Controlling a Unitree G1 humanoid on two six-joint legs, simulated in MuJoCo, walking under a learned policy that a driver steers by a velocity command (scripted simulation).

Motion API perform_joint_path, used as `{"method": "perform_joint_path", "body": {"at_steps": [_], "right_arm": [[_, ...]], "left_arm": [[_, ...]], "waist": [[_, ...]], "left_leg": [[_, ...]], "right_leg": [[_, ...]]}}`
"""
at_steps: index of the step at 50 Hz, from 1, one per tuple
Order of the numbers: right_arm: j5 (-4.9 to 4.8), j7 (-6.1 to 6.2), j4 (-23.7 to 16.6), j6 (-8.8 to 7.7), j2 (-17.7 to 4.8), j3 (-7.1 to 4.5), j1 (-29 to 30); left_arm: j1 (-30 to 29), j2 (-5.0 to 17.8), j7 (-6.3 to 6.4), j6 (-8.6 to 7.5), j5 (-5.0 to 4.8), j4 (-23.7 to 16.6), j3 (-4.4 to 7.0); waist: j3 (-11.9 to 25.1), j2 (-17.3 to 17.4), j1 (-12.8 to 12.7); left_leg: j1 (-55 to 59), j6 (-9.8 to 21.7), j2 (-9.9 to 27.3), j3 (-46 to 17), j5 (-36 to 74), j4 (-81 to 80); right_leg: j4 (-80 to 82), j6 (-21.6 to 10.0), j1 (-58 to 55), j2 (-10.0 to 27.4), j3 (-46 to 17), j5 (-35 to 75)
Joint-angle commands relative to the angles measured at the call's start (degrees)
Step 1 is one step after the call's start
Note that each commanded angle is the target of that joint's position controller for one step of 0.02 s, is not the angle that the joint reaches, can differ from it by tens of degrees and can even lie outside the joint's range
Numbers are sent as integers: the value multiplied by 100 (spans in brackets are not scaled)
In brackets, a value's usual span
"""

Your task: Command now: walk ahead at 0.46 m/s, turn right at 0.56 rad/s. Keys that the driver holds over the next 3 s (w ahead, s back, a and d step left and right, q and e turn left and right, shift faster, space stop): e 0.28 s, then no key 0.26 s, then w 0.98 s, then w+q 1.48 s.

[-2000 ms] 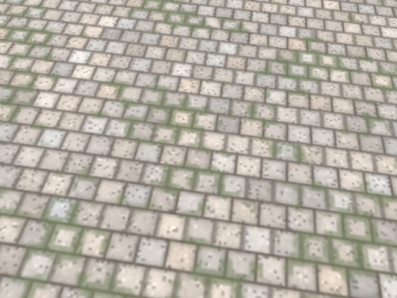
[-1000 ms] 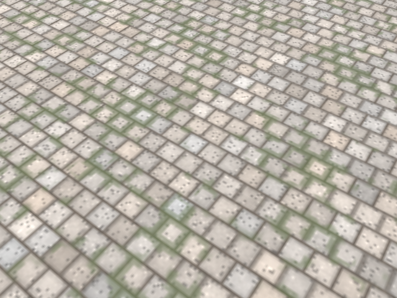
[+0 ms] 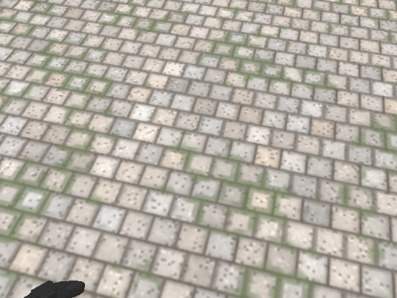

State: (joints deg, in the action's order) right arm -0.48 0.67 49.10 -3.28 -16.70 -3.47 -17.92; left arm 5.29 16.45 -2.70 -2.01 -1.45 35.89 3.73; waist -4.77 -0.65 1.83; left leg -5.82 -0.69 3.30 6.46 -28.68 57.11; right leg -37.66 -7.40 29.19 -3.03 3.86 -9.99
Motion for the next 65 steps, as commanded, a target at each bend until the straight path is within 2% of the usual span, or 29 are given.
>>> {"method": "perform_joint_path", "body": {"at_steps": [1, 2, 4, 9, 15, 19, 20, 21, 22, 23, 24, 27, 29, 32, 35, 36, 37, 38, 40, 44, 47, 50, 54, 55, 56, 57, 58, 60, 65], "right_arm": [[-236, -118, -1058, -497, -863, -95, 735], [-124, -58, -987, -505, -779, -81, 696], [67, -14, -897, -350, -881, -152, 448], [181, 64, -1033, -84, -467, -26, 682], [62, -55, -1219, -53, -530, -1, 1488], [145, -106, -1155, -194, -690, -112, 1110], [259, -69, -1207, -245, -922, -143, 990], [410, -29, -1270, -205, -1175, -160, 997], [308, -51, -1102, -119, -760, -96, 738], [171, -90, -1178, -80, -536, -17, 839], [146, -107, -1168, -21, -498, -4, 929], [159, -108, -1159, 126, -515, 31, 1450], [158, -93, -1077, 192, -497, 20, 1380], [9, -23, -1001, 263, -880, -105, 1082], [-80, 19, -955, 288, -788, -88, 1044], [-64, 11, -1006, 253, -585, -30, 1179], [-19, -16, -1188, 176, -211, 70, 1512], [-82, -47, -1371, 33, -205, 65, 1792], [-158, -108, -1302, -146, -624, -99, 1610], [-17, -286, -1202, -239, -322, -20, 1714], [-65, -392, -1291, -214, -136, 83, 2013], [-107, -419, -1371, -195, -310, 74, 2133], [-70, -310, -1030, -186, -784, -139, 941], [-59, -248, -821, -177, -1050, -253, 45], [82, -214, -714, -124, -1683, -395, -682], [12, -251, -658, -129, -1332, -278, -747], [-21, -240, -677, -128, -1074, -177, -299], [38, -242, -767, -129, -754, -89, 317], [55, -223, -674, -273, -622, -73, 564]], "left_arm": [[1453, 1052, 55, -137, 84, -88, 329], [1009, 937, 52, -179, 80, -144, 286], [548, 752, 111, -182, 158, -308, 227], [653, 1020, 310, -68, 99, -129, 305], [858, 972, 467, 234, 42, -28, 289], [642, 698, 484, 221, 80, -57, 176], [806, 436, 476, 175, 165, -102, 90], [1633, 227, 468, 134, 211, -35, 18], [1873, 514, 456, 166, 156, 35, 34], [1613, 939, 474, 257, 100, 117, 155], [1229, 984, 510, 368, 85, 114, 195], [1056, 646, 520, 556, 99, 146, 125], [1145, 304, 482, 498, 123, 245, 0], [1075, 483, 424, 368, 123, 297, 31], [1346, 404, 382, 232, 177, 519, 18], [1518, 450, 387, 171, 206, 556, 19], [1947, 776, 419, 115, 229, 648, 97], [2032, 1239, 371, 72, 201, 704, 243], [1632, 887, 419, -141, 245, 621, 143], [1776, 641, 389, -195, 87, 694, 71], [1880, 794, 361, -142, 98, 717, 113], [2026, 1011, 330, -135, 39, 786, 181], [1879, 1010, 342, -110, 19, 842, 178], [1863, 805, 354, -124, 90, 783, 97], [2237, 267, 366, -204, 99, 537, -67], [2120, 417, 373, -323, 39, 575, -45], [1741, 797, 320, -370, -124, 501, 76], [1267, 738, 310, -388, -42, 445, 67], [1248, 415, 324, -195, 109, 506, 36]], "waist": [[1512, -304, -773], [980, 274, -413], [767, 157, -54], [848, -130, -22], [1107, -530, -368], [1051, -682, -75], [1352, -260, -115], [1761, 1037, -524], [2080, 1585, -476], [1776, 942, -308], [1517, 642, -230], [892, 786, -399], [990, 1088, -335], [1024, 1200, -194], [780, 993, -403], [688, 784, -512], [657, -83, -685], [172, -1190, -761], [-286, -972, -523], [39, -571, -589], [44, -733, -705], [-70, -769, -703], [506, -597, 59], [1151, -306, 472], [2070, 1290, 505], [2240, 1635, 522], [1388, 1239, 401], [581, 518, 108], [297, 515, -294]], "left_leg": [[-4012, 189, -170, -1252, 251, 2323], [-3699, 141, 76, -1212, 583, 1842], [-2883, -40, 298, -1190, 778, 1325], [-2506, -478, -37, -884, 1613, -269], [-2051, -458, -446, -1035, 2715, -2116], [-1327, -16, -326, -1037, 3176, -3258], [-520, 283, 348, -1560, 4809, -3326], [751, 1227, 1550, -2874, 6955, -3085], [884, 1928, 2173, -4070, 6099, -3339], [614, 1833, 1884, -3900, 4933, -3458], [394, 1569, 1564, -3417, 4092, -3488], [-810, 1144, 865, -2357, 2601, -3927], [-1044, 1024, 492, -1917, 1286, -4185], [-995, 1160, 692, -2199, 66, -4399], [-1631, 886, 588, -2085, -717, -4382], [-2078, 666, 431, -1896, -632, -4014], [-2883, 316, -56, -1218, -271, -2846], [-3578, 126, -633, -459, 266, -1686], [-4234, 249, -172, -1009, 566, -618], [-4015, 139, -21, -716, 1605, -1103], [-2932, 13, -184, -442, 2130, -1983], [-2354, 97, -246, -427, 2224, -2422], [-558, 511, -469, -296, 2161, -2880], [793, 737, -34, -758, 2145, -2793], [2631, 1556, 1481, -3306, 881, -3271], [2532, 1767, 1818, -4889, -51, -4212], [1883, 1587, 1757, -4277, -366, -4307], [587, 1414, 1298, -3094, 558, -4479], [-481, 1506, 883, -1874, 2163, -5056]], "right_leg": [[2188, -1377, -4384, 2013, -4101, -347], [2112, -1175, -3414, 1735, -3326, 974], [2090, -1029, -2261, 1393, -2404, 2757], [1894, -816, -1384, 856, -1518, 4074], [1345, -341, -1679, 790, -1973, 2477], [486, -69, -1942, 770, -2443, 1786], [-228, 199, -1699, 383, -2171, 1113], [-1416, 575, -664, -304, -1678, -1890], [-2194, 873, -158, -277, -1516, -3176], [-2701, 1038, -29, -72, -1583, -2988], [-2962, 1152, 118, 0, -1462, -2681], [-2056, 1259, -448, 248, -1111, -2058], [-1016, 1228, -1061, 230, -620, -1848], [33, 974, -1480, 154, -340, -1388], [1118, 522, -2334, 113, -160, -802], [1353, 289, -2656, 413, -557, -1087], [1915, -145, -3021, 1263, -1757, -2151], [2874, -700, -2701, 2147, -3425, -3363], [3031, -760, -2817, 2255, -3476, -2555], [2890, -356, -3323, 1648, -2040, -444], [2894, -283, -2636, 1404, -1406, -29], [2854, -290, -2383, 1611, -1458, -29], [1488, 60, -2283, 1455, -1040, 2018], [153, 277, -1615, 1170, -729, 1950], [-2195, 766, 348, 358, -258, 105], [-3183, 762, 1023, 156, -1024, -2167], [-3607, 669, 1557, 517, -1062, -1886], [-3224, 567, 1417, 947, -802, -1021], [-2296, 780, 911, 1194, -738, -55]]}}
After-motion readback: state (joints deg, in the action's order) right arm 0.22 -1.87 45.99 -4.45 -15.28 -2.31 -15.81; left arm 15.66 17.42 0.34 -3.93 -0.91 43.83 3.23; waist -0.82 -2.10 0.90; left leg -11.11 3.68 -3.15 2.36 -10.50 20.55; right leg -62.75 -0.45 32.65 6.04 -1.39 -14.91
